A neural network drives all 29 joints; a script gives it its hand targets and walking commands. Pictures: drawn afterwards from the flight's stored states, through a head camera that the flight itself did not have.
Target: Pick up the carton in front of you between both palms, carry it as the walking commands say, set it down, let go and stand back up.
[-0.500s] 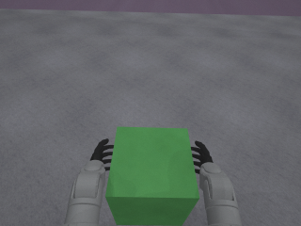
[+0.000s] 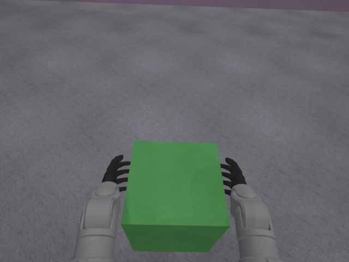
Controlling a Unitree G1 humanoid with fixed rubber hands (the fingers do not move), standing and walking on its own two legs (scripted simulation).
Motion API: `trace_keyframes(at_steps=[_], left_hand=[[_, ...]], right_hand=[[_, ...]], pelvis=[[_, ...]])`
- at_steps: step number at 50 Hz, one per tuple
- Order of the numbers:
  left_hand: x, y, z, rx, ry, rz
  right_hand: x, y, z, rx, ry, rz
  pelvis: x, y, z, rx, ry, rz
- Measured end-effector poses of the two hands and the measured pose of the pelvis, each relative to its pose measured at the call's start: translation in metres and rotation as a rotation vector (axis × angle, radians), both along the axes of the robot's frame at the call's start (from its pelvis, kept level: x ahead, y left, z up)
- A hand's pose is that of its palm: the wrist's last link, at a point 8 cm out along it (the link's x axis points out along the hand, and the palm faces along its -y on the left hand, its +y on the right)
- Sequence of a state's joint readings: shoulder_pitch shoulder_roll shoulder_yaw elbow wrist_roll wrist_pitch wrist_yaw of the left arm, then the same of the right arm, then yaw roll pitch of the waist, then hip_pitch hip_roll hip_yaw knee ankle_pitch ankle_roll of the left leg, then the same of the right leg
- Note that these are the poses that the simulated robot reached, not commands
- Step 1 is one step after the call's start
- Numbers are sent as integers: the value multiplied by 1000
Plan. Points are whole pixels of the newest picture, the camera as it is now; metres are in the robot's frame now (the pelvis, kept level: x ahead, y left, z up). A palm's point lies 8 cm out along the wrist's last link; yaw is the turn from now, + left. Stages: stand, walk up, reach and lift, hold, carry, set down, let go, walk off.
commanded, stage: hold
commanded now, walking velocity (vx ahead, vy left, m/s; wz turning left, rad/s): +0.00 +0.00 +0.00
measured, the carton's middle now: (173, 199) +0.29 +0.01 -0.06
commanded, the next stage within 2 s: set down in 0.48 s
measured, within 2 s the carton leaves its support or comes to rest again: neither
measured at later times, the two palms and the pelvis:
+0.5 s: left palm (112, 183) +0.28 +0.15 +0.04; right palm (244, 204) +0.24 -0.14 +0.04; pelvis -0.02 +0.04 +0.01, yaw -9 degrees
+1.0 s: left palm (131, 186) +0.33 +0.13 -0.08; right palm (235, 204) +0.29 -0.16 -0.07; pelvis -0.04 +0.04 -0.03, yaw -11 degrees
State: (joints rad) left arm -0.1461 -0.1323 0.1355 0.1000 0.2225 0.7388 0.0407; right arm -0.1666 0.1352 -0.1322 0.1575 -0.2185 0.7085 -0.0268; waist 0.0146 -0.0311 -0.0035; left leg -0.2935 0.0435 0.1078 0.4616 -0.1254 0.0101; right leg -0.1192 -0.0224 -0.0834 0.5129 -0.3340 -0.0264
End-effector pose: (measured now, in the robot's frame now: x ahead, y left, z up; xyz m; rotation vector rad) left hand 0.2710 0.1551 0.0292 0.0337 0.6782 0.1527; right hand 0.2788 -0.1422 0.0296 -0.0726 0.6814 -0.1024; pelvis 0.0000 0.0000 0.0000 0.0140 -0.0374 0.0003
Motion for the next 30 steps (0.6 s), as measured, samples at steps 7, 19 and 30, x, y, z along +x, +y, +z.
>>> trace_keyframes(at_steps=[7, 19, 30], left_hand=[[1, -19, 0, -5, 1, -83], [2, -15, 5, -11, -14, -152], [15, -2, 11, -40, -17, -184]], right_hand=[[-24, -19, 1, -14, 4, -80], [-42, -13, 11, -24, -10, -151], [-41, 1, 15, -17, -12, -193]], pelvis=[[-10, 4, 6, -15, -57, -67], [-24, 27, 6, -22, -92, -135], [-21, 53, 4, -24, -86, -171]])
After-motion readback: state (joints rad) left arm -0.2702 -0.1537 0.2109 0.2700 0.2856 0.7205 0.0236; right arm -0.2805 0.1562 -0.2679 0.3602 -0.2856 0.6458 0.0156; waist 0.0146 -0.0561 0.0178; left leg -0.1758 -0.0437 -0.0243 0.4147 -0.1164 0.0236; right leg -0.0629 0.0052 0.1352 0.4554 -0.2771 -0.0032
